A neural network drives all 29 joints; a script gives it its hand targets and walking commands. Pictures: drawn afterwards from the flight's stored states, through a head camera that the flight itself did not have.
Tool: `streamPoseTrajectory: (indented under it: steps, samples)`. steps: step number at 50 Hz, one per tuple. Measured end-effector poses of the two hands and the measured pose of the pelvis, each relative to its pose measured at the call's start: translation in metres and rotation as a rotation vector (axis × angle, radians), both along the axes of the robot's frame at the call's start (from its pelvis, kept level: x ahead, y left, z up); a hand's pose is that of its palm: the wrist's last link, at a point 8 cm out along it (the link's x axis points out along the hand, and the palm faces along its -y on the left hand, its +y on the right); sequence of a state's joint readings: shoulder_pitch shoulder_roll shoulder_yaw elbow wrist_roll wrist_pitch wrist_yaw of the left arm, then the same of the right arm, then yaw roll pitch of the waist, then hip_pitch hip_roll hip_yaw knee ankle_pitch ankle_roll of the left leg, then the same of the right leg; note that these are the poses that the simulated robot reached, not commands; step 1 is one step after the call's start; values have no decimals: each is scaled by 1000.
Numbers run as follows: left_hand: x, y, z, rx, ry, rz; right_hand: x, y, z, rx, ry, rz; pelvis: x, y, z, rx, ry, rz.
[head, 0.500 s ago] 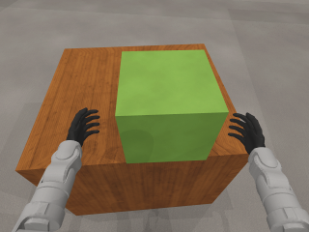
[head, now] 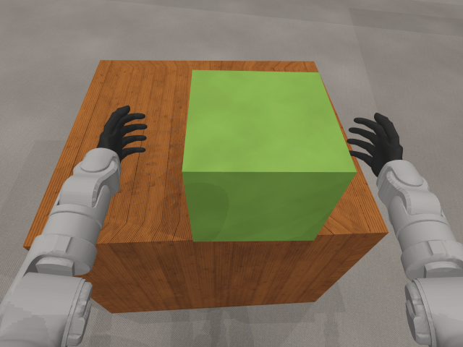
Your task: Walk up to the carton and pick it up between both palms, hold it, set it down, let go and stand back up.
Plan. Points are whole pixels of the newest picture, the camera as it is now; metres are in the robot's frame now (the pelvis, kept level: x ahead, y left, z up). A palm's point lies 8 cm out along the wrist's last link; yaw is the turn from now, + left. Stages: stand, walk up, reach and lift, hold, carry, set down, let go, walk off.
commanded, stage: reach and lift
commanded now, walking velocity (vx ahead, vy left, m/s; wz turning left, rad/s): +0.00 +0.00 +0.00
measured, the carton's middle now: (255, 158) +0.51 -0.05 +0.00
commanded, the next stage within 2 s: none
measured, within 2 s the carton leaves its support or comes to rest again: neither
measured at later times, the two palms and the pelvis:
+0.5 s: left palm (113, 108) +0.46 +0.20 +0.16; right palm (397, 125) +0.44 -0.27 +0.16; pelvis +0.00 +0.00 +0.00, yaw +0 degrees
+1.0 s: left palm (120, 152) +0.45 +0.21 +0.07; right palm (357, 168) +0.43 -0.24 +0.06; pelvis -0.02 +0.00 -0.02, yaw +0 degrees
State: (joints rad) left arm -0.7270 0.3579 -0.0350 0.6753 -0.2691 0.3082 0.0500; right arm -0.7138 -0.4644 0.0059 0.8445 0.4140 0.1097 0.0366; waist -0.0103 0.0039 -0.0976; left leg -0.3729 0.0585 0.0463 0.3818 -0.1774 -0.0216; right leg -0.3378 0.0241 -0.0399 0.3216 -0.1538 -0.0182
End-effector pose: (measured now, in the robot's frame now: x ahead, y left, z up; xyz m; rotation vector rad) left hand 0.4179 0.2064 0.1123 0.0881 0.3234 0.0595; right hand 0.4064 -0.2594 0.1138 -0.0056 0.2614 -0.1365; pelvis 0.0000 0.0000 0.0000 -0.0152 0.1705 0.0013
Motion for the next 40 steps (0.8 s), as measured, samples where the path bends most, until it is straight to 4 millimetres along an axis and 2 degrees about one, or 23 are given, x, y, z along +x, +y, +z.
streamPoseTrajectory:
  steps: [5,11,19,27,33,40]
  samples:
    - [16,-3,20,-2,-28,-6,12,1,10,-4,-8,-2,3,0,1,-1,12,-2]
    - [29,-1,38,-3,-43,1,17,-4,21,-13,1,-19,5,0,1,-1,14,-2]
    - [40,-3,48,9,-23,7,24,-12,38,-9,7,-35,3,-1,0,-2,33,-3]
    - [49,-8,52,7,-13,13,39,-7,50,-3,5,-23,-3,-2,-2,-2,65,-5]
    - [47,-5,40,3,-18,19,41,2,35,-20,30,-11,-4,-3,-3,-2,80,-2]
    - [31,7,0,26,-4,41,30,13,-10,-37,71,-6,-7,-3,-6,-5,109,12]
